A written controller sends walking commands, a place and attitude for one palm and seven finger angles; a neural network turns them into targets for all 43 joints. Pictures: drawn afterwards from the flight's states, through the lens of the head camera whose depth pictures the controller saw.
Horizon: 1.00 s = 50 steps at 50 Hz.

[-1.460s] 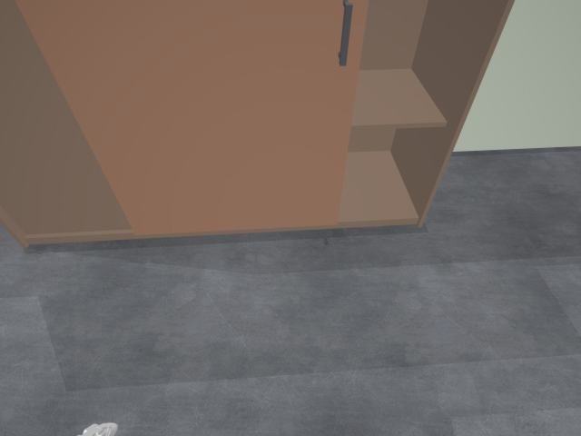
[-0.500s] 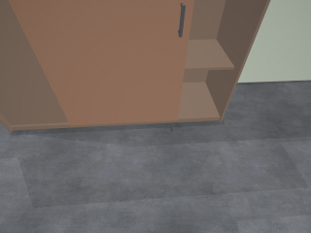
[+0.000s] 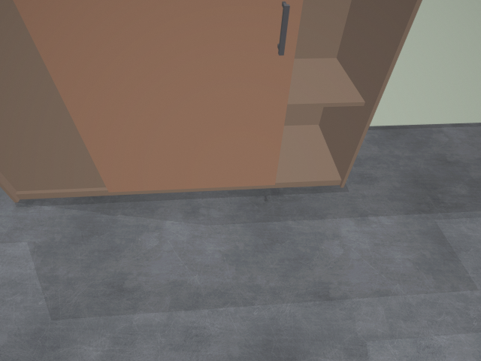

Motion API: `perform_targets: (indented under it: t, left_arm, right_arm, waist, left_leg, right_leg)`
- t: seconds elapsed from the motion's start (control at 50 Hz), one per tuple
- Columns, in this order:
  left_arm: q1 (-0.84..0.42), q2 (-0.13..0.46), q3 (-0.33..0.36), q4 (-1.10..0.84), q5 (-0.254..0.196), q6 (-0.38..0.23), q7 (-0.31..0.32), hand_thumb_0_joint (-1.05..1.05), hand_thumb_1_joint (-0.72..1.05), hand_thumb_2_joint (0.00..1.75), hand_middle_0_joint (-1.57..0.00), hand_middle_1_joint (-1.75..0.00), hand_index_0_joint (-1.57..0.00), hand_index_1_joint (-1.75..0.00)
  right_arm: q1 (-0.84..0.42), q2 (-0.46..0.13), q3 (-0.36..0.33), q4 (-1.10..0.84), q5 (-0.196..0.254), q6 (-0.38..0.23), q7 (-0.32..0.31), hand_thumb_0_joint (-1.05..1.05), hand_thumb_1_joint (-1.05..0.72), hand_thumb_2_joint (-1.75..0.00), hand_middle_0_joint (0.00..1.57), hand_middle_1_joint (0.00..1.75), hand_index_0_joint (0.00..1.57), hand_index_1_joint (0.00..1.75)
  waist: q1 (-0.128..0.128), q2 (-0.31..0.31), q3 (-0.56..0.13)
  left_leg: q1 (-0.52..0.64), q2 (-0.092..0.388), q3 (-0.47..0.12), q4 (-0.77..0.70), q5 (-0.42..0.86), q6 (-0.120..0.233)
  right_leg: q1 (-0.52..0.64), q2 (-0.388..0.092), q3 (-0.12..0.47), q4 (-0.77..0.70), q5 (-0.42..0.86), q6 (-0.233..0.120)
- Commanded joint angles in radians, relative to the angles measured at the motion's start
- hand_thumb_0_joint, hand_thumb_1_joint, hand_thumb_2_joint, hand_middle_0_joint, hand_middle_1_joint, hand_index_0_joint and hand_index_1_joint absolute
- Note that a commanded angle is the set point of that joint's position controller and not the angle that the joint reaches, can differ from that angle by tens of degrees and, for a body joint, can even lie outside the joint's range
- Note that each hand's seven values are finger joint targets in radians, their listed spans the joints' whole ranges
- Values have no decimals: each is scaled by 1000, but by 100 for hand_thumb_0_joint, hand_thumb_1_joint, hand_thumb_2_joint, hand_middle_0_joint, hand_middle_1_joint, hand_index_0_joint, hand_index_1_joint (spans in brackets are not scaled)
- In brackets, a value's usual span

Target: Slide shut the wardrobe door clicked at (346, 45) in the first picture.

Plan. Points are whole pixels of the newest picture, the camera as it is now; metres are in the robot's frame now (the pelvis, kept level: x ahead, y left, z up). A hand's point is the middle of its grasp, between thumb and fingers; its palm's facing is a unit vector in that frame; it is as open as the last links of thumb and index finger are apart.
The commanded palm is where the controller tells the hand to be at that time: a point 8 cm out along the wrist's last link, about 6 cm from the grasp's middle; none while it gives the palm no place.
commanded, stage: walk to a spot facing it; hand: left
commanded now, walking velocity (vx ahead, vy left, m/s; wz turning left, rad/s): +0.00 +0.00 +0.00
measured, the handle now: (282, 28) +1.09 -0.08 +0.10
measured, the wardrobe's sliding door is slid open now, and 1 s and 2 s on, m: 0.38 0.38 0.38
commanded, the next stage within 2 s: turn to face it in 1.88 s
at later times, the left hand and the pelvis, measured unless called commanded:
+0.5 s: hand out of the picture +0.06 +0.18 -0.18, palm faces -0.16 -0.95 -0.28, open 7.4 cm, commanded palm none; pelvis -0.02 -0.02 -0.03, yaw -12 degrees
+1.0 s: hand out of the picture +0.12 +0.19 -0.18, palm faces -0.33 -0.92 -0.21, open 7.4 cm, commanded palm none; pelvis +0.05 +0.00 -0.01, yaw -27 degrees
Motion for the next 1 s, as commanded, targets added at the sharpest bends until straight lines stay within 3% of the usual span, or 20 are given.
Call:
perform_targets:
  t: [0.0,0.1,0.16,0.2,0.3,0.36,0.38,0.42,0.44,0.46,0.48,0.5,0.52,0.56,0.58,0.82,0.9,0.94,0.96,0.98]
  left_arm:
    - [-42,209,42,-63,-4,-19,11,0,90,90,-20,-30,-20,-30]
    - [-47,209,47,-73,-3,-14,9,0,90,90,-20,-30,-20,-30]
    - [17,102,37,-83,-2,18,14,0,90,90,-20,-30,-20,-30]
    - [37,103,45,-108,0,30,13,0,90,90,-20,-30,-20,-30]
    - [57,77,64,-177,3,44,2,0,90,90,-20,-30,-20,-30]
    - [85,27,74,-205,2,55,-6,0,90,90,-20,-30,-20,-30]
    - [103,18,79,-210,1,56,-9,0,90,90,-20,-30,-20,-30]
    - [201,11,87,-191,6,47,-14,0,90,90,-20,-30,-20,-30]
    - [251,51,100,-185,13,33,-10,0,90,90,-20,-30,-20,-30]
    - [271,165,119,-189,21,15,4,0,90,90,-20,-30,-20,-30]
    - [287,143,118,-198,1,20,15,0,90,90,-20,-30,-20,-30]
    - [221,124,117,-209,3,23,14,0,90,90,-20,-30,-20,-30]
    - [171,94,113,-224,2,19,14,0,90,90,-20,-30,-20,-30]
    - [145,58,106,-230,2,1,10,0,90,90,-20,-30,-20,-30]
    - [174,49,107,-219,1,-7,7,0,90,90,-20,-30,-20,-30]
    - [301,36,111,-168,12,-32,-1,0,90,90,-20,-30,-20,-30]
    - [251,58,119,-188,13,-23,-1,0,90,90,-20,-30,-20,-30]
    - [177,55,124,-210,9,-17,-1,0,90,90,-20,-30,-20,-30]
    - [152,21,117,-227,6,-15,-7,0,90,90,-20,-30,-20,-30]
    - [163,-49,107,-245,-4,-14,-21,0,90,90,-20,-30,-20,-30]
  right_arm:
    - [-47,-207,-40,-62,-2,-23,-16,0,-90,-90,20,30,20,30]
    - [-39,-204,-44,-66,-4,-21,-19,0,-90,-90,20,30,20,30]
    - [27,-85,-33,-75,-5,-1,-24,0,-90,-90,20,30,20,30]
    - [45,-88,-45,-102,-5,10,-30,0,-90,-90,20,30,20,30]
    - [50,-108,-76,-170,-8,19,-36,0,-90,-90,20,30,20,30]
    - [20,-113,-91,-204,-11,12,-33,0,-90,-90,20,30,20,30]
    - [-6,-109,-93,-217,-13,11,-34,0,-90,-90,20,30,20,30]
    - [-40,-103,-99,-233,-15,18,-32,0,-90,-90,20,30,20,30]
    - [-27,-64,-96,-240,-9,28,-29,0,-90,-90,20,30,20,30]
    - [3,26,-76,-275,-6,31,-19,0,-90,-90,20,30,20,30]
    - [-16,-19,-80,-275,-6,41,-24,0,-90,-90,20,30,20,30]
    - [-49,-8,-85,-272,-6,41,-19,0,-90,-90,20,30,20,30]
    - [-28,-25,-89,-259,-13,37,-13,0,-90,-90,20,30,20,30]
    - [9,-13,-90,-240,-23,27,-2,0,-90,-90,20,30,20,30]
    - [11,-5,-89,-233,-24,23,-1,0,-90,-90,20,30,20,30]
    - [-58,43,-84,-294,-16,-15,5,0,-90,-90,20,30,20,30]
    - [-36,44,-81,-308,-5,-30,0,0,-90,-90,20,30,20,30]
    - [88,34,-83,-274,-1,-43,-9,0,-90,-90,20,30,20,30]
    - [191,-10,-90,-243,1,-49,-24,0,-90,-90,20,30,20,30]
    - [284,-116,-115,-223,-14,-51,-33,0,-90,-90,20,30,20,30]
  waist:
    - [2,6,-54]
    - [-2,3,-43]
    - [-6,-11,-51]
    - [-9,-16,-44]
    - [-8,81,-41]
    - [11,223,-30]
    - [28,206,-21]
    - [75,121,-36]
    - [94,-72,-27]
    - [77,-413,-26]
    - [93,-272,-49]
    - [66,-203,15]
    - [45,-151,29]
    - [17,-101,9]
    - [26,-85,-13]
    - [71,-124,-27]
    - [54,-148,-20]
    - [-10,-124,-36]
    - [-52,-24,-66]
    - [-94,266,-96]
  left_leg:
    - [18,104,-89,-53,115,44]
    - [31,110,-68,-33,114,40]
    - [31,115,-15,34,120,24]
    - [23,121,3,71,103,22]
    - [2,211,-36,60,63,68]
    - [-62,369,-98,-16,176,182]
    - [-97,375,-63,15,215,183]
    - [-159,308,46,190,173,109]
    - [-243,202,130,431,11,28]
    - [-500,23,155,726,-408,-43]
    - [-456,43,-12,790,-372,-24]
    - [-488,56,-33,841,-310,-20]
    - [-497,78,-43,834,-226,-21]
    - [-471,83,-21,793,-132,-33]
    - [-470,78,-14,772,-111,-37]
    - [-455,38,9,481,-141,-40]
    - [-270,-2,9,306,-172,-18]
    - [6,-14,15,115,-97,-11]
    - [226,50,-33,27,-149,2]
    - [378,310,-360,-102,-438,68]
  right_leg:
    - [-9,-120,110,-76,107,-20]
    - [-34,-113,128,-66,140,-24]
    - [-80,-109,148,-3,210,-14]
    - [-122,-99,168,38,232,-18]
    - [-234,-23,130,229,161,-5]
    - [-261,-6,9,519,-284,26]
    - [-228,-45,17,503,-306,22]
    - [-99,-43,-20,306,-143,19]
    - [-35,-102,104,81,61,0]
    - [22,-353,558,-97,226,-96]
    - [-46,-349,579,-182,-14,-135]
    - [-112,-310,610,-216,-289,-138]
    - [-118,-276,569,-223,-393,-125]
    - [-96,-223,474,-206,-348,-138]
    - [-60,-205,450,-195,-302,-139]
    - [31,-166,497,-183,-242,-187]
    - [-79,-150,508,-143,-182,-186]
    - [-251,-85,452,-43,-211,-141]
    - [-405,-20,388,75,-240,-103]
    - [-621,107,226,354,-338,-52]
